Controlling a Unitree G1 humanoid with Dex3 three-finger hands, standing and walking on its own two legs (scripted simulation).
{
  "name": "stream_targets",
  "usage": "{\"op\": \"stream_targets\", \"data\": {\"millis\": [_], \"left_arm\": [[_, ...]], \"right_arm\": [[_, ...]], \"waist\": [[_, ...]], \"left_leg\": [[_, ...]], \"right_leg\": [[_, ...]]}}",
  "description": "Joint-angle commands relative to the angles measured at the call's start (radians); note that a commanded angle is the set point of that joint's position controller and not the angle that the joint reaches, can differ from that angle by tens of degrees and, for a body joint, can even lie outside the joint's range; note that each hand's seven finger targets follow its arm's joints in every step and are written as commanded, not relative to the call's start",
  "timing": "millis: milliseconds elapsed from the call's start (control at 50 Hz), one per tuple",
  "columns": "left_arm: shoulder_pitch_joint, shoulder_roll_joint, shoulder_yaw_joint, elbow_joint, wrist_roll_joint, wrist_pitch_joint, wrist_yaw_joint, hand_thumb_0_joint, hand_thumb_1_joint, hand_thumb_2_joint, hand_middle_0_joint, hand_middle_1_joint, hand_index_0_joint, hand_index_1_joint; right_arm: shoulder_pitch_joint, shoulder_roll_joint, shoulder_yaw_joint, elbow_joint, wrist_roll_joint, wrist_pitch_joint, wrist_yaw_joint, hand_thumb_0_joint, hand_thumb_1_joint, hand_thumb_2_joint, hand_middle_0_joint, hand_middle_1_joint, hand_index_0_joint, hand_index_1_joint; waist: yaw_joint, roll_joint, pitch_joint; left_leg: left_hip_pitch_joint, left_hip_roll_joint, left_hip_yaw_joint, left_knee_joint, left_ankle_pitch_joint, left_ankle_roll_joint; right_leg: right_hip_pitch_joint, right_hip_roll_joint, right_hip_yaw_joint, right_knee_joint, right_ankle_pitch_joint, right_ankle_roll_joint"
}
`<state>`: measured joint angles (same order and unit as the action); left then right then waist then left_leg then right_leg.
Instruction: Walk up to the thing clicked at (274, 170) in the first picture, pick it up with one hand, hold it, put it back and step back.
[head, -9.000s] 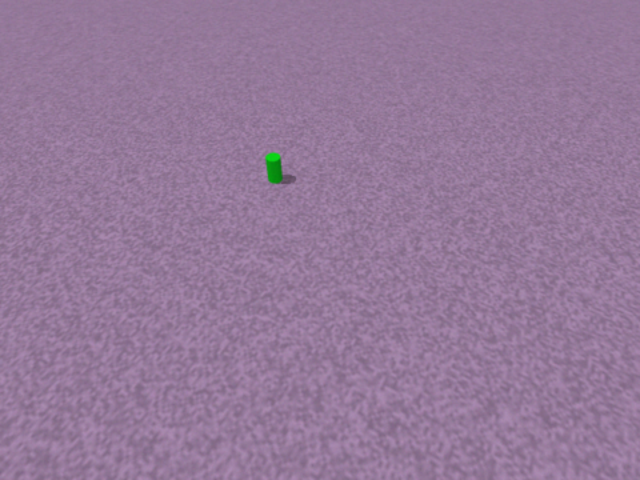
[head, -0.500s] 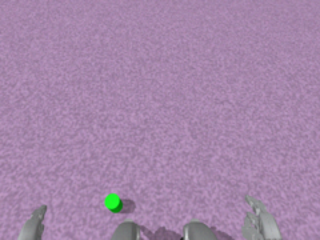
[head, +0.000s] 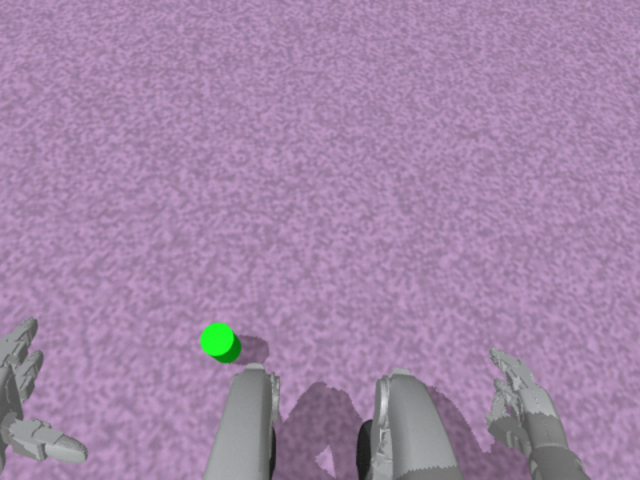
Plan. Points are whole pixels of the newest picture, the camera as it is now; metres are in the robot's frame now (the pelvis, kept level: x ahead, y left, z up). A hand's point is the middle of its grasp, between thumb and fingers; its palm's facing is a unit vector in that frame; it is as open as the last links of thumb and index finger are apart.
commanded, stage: go down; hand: left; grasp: from the side
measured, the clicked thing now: (222, 344) +0.35 +0.23 -0.52
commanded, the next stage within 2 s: approach in 1.78 s
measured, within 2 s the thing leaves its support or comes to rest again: neither
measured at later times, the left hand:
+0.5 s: hand (54, 369) +0.24 +0.38 -0.14, palm faces +0.20 -0.96 -0.20, open 17.4 cm
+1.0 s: hand (55, 362) +0.26 +0.40 -0.17, palm faces +0.19 -0.97 -0.16, open 17.6 cm
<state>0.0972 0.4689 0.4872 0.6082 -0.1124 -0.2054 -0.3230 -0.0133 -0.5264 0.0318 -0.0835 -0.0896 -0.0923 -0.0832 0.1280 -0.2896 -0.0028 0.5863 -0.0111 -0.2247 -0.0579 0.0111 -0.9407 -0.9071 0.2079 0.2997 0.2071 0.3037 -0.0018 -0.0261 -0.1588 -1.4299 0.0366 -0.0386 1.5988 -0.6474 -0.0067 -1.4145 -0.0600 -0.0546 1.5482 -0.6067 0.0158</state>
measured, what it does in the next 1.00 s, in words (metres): lowers itself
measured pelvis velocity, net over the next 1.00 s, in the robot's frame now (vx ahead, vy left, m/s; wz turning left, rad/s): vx -0.05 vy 0.00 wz -0.05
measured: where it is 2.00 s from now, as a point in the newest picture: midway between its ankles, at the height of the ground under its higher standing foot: outside the picture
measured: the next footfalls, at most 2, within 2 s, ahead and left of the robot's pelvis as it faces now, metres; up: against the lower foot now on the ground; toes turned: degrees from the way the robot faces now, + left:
none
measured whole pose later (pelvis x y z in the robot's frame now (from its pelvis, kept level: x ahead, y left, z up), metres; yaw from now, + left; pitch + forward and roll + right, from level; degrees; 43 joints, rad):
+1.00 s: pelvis -0.05 +0.00 -0.16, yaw -3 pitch +31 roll -5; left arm -0.27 0.73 0.79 0.90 -0.25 -0.37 -0.70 -0.02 -0.60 0.06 -0.06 -0.07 -0.05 -0.08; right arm 0.05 -0.35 0.06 0.72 -0.04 -0.24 -0.08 0.01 -0.92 -0.91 0.21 0.30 0.21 0.30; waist 0.01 -0.03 -0.11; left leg -2.00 0.04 -0.10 2.13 -0.69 -0.02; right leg -1.97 -0.05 -0.07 2.05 -0.63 0.00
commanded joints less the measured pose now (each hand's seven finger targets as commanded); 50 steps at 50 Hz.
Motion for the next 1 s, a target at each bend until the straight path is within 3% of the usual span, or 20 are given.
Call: {"op": "stream_targets", "data": {"millis": [0,20,40,60,120,140,160,200,240,280,320,480,560,580,620,660,780,840,860,980], "left_arm": [[-0.034,0.322,0.174,-0.094,-0.044,-0.115,-0.063,0.000,-0.532,0.079,-0.069,-0.111,-0.069,-0.109],[-0.025,0.336,0.200,-0.066,-0.052,-0.120,-0.072,0.000,-0.561,0.076,-0.071,-0.112,-0.070,-0.112],[-0.037,0.321,0.188,-0.046,-0.052,-0.119,-0.083,0.000,-0.530,0.088,-0.067,-0.113,-0.066,-0.113],[-0.052,0.356,0.219,-0.052,-0.060,-0.128,-0.092,0.000,-0.541,0.091,-0.065,-0.116,-0.064,-0.116],[-0.124,0.408,0.256,-0.043,-0.074,-0.146,-0.124,0.000,-0.533,0.092,-0.065,-0.116,-0.065,-0.113],[-0.136,0.415,0.256,-0.031,-0.075,-0.150,-0.134,0.000,-0.523,0.091,-0.063,-0.113,-0.063,-0.110],[-0.160,0.398,0.249,0.003,-0.079,-0.156,-0.146,0.000,-0.539,0.084,-0.065,-0.113,-0.066,-0.110],[-0.212,0.433,0.270,0.014,-0.086,-0.176,-0.167,0.000,-0.535,0.079,-0.067,-0.114,-0.069,-0.110],[-0.240,0.446,0.276,0.052,-0.091,-0.191,-0.190,0.000,-0.541,0.072,-0.071,-0.118,-0.074,-0.111],[-0.275,0.489,0.293,0.052,-0.093,-0.207,-0.211,0.000,-0.539,0.065,-0.071,-0.108,-0.074,-0.102],[-0.302,0.494,0.292,0.079,-0.096,-0.212,-0.231,0.000,-0.552,0.063,-0.073,-0.109,-0.076,-0.103],[-0.321,0.580,0.363,0.111,-0.125,-0.218,-0.277,0.000,-0.591,0.037,-0.078,-0.085,-0.077,-0.083],[-0.335,0.577,0.360,0.113,-0.137,-0.215,-0.300,0.000,-0.609,0.045,-0.074,-0.081,-0.070,-0.083],[-0.366,0.614,0.371,0.081,-0.139,-0.220,-0.303,0.000,-0.611,0.048,-0.071,-0.075,-0.066,-0.079],[-0.353,0.587,0.366,0.123,-0.144,-0.215,-0.313,0.000,-0.611,0.046,-0.074,-0.078,-0.068,-0.082],[-0.393,0.627,0.378,0.090,-0.145,-0.224,-0.320,0.000,-0.611,0.052,-0.068,-0.077,-0.063,-0.082],[-0.408,0.637,0.384,0.116,-0.166,-0.227,-0.348,0.000,-0.611,0.056,-0.062,-0.059,-0.051,-0.070],[-0.411,0.653,0.394,0.127,-0.164,-0.225,-0.358,0.000,-0.611,0.064,-0.063,-0.070,-0.052,-0.081],[-0.419,0.632,0.385,0.117,-0.170,-0.226,-0.366,0.000,-0.611,0.066,-0.061,-0.067,-0.049,-0.078],[-0.426,0.678,0.413,0.124,-0.181,-0.221,-0.376,0.000,-0.611,0.068,-0.061,-0.060,-0.045,-0.077]], "right_arm": [[0.033,-0.195,-0.075,-0.088,0.004,-0.039,-0.015,0.000,-0.915,-0.904,0.199,0.300,0.199,0.300],[0.025,-0.198,-0.076,-0.079,0.004,-0.036,-0.016,0.000,-0.906,-0.902,0.199,0.300,0.199,0.300],[0.026,-0.196,-0.076,-0.074,0.003,-0.034,-0.018,0.000,-0.908,-0.903,0.199,0.300,0.199,0.300],[0.019,-0.197,-0.072,-0.070,0.002,-0.031,-0.017,0.000,-0.898,-0.900,0.199,0.300,0.199,0.300],[0.007,-0.206,-0.072,-0.060,0.003,-0.028,-0.020,0.000,-0.895,-0.899,0.199,0.300,0.199,0.300],[0.005,-0.205,-0.070,-0.057,0.000,-0.027,-0.022,0.000,-0.890,-0.898,0.199,0.300,0.199,0.300],[0.008,-0.210,-0.070,-0.053,0.001,-0.028,-0.022,0.000,-0.893,-0.899,0.199,0.300,0.199,0.300],[0.001,-0.211,-0.068,-0.044,-0.001,-0.032,-0.024,0.000,-0.895,-0.899,0.199,0.300,0.199,0.300],[0.007,-0.221,-0.064,-0.034,-0.003,-0.033,-0.027,0.000,-0.895,-0.899,0.199,0.300,0.199,0.300],[0.005,-0.226,-0.060,-0.028,-0.005,-0.033,-0.030,0.000,-0.895,-0.899,0.199,0.300,0.199,0.300],[0.004,-0.231,-0.055,-0.025,-0.006,-0.034,-0.032,0.000,-0.893,-0.898,0.199,0.300,0.199,0.300],[-0.003,-0.254,-0.043,-0.012,-0.005,-0.040,-0.035,0.000,-0.902,-0.902,0.199,0.300,0.199,0.300],[0.007,-0.266,-0.043,0.007,-0.007,-0.043,-0.038,0.000,-0.910,-0.905,0.199,0.300,0.199,0.300],[0.006,-0.270,-0.042,0.007,-0.007,-0.044,-0.039,0.000,-0.910,-0.905,0.199,0.300,0.199,0.300],[0.017,-0.271,-0.039,0.025,-0.008,-0.045,-0.039,0.000,-0.914,-0.906,0.199,0.300,0.199,0.300],[-0.003,-0.274,-0.039,0.017,-0.008,-0.047,-0.041,0.000,-0.911,-0.906,0.199,0.300,0.199,0.300],[0.012,-0.279,-0.032,0.042,-0.013,-0.055,-0.042,0.000,-0.920,-0.910,0.199,0.300,0.199,0.300],[0.013,-0.286,-0.028,0.048,-0.014,-0.055,-0.044,0.000,-0.922,-0.910,0.199,0.300,0.199,0.300],[0.019,-0.284,-0.028,0.058,-0.014,-0.053,-0.043,0.000,-0.923,-0.911,0.199,0.300,0.199,0.300],[0.015,-0.285,-0.020,0.057,-0.016,-0.051,-0.043,0.000,-0.926,-0.912,0.198,0.300,0.199,0.300]], "waist": [[0.042,0.155,-0.463],[0.057,0.143,-0.479],[0.044,0.133,-0.477],[0.058,0.127,-0.480],[0.054,0.122,-0.501],[0.052,0.123,-0.504],[0.031,0.112,-0.495],[0.032,0.105,-0.491],[0.026,0.119,-0.494],[0.037,0.134,-0.496],[0.025,0.135,-0.477],[0.061,0.148,-0.502],[0.052,0.173,-0.520],[0.055,0.173,-0.528],[0.050,0.182,-0.501],[0.052,0.195,-0.501],[0.048,0.183,-0.499],[0.052,0.194,-0.513],[0.051,0.210,-0.519],[0.063,0.174,-0.521]], "left_leg": [[0.266,-0.019,-0.040,-0.188,0.267,0.006],[0.257,-0.020,-0.040,-0.175,0.266,0.009],[0.217,-0.025,-0.033,-0.150,0.252,0.012],[0.191,-0.027,-0.027,-0.138,0.241,0.014],[0.137,-0.028,-0.021,-0.095,0.219,0.019],[0.115,-0.028,-0.013,-0.075,0.215,0.020],[0.097,-0.027,-0.020,-0.064,0.200,0.021],[0.039,-0.028,-0.018,-0.034,0.141,0.025],[0.025,-0.028,-0.019,-0.010,0.150,0.023],[0.015,-0.026,-0.021,0.001,0.115,0.024],[-0.021,-0.024,-0.024,0.012,0.077,0.025],[-0.088,-0.019,-0.026,0.061,0.030,0.027],[-0.086,-0.019,-0.026,0.097,0.071,0.024],[-0.097,-0.017,-0.027,0.104,0.056,0.025],[-0.103,-0.014,-0.038,0.106,0.054,0.022],[-0.120,-0.013,-0.041,0.112,0.002,0.026],[-0.157,-0.014,-0.036,0.157,0.005,0.028],[-0.146,-0.012,-0.045,0.169,0.039,0.023],[-0.134,-0.014,-0.045,0.176,0.055,0.021],[-0.190,-0.019,-0.027,0.213,0.040,0.028]], "right_leg": [[0.139,0.038,0.020,-0.075,0.196,-0.045],[0.130,0.040,0.019,-0.063,0.192,-0.046],[0.121,0.037,0.024,-0.060,0.184,-0.046],[0.132,0.038,0.032,-0.058,0.176,-0.045],[0.098,0.039,0.037,-0.027,0.157,-0.045],[0.103,0.037,0.047,-0.027,0.151,-0.044],[0.072,0.041,0.038,-0.006,0.141,-0.045],[0.045,0.040,0.042,0.008,0.094,-0.042],[0.012,0.041,0.038,0.035,0.098,-0.046],[-0.024,0.043,0.035,0.052,0.072,-0.046],[-0.041,0.043,0.030,0.068,0.042,-0.044],[-0.099,0.049,0.009,0.147,0.013,-0.045],[-0.149,0.052,-0.005,0.194,0.049,-0.051],[-0.151,0.053,-0.004,0.197,0.038,-0.050],[-0.183,0.054,-0.015,0.225,0.040,-0.052],[-0.216,0.055,-0.018,0.233,0.002,-0.051],[-0.240,0.058,-0.020,0.266,-0.003,-0.051],[-0.259,0.057,-0.029,0.297,0.024,-0.054],[-0.276,0.056,-0.029,0.307,0.037,-0.056],[-0.262,0.058,-0.027,0.311,0.012,-0.051]]}}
